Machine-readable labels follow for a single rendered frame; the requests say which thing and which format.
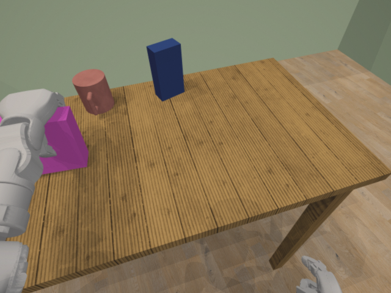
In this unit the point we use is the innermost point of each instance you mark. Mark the left robot upper arm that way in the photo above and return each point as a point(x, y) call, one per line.
point(13, 266)

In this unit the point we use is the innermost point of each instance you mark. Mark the robot left hand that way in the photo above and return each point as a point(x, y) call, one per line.
point(40, 103)

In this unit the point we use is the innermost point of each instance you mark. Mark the table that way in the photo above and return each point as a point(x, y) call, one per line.
point(242, 143)

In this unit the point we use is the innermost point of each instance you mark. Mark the robot left forearm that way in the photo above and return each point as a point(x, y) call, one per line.
point(21, 137)

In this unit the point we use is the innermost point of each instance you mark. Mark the robot right hand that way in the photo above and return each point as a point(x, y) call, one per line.
point(326, 282)

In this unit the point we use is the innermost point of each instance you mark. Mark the sponge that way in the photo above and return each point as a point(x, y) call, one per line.
point(64, 136)

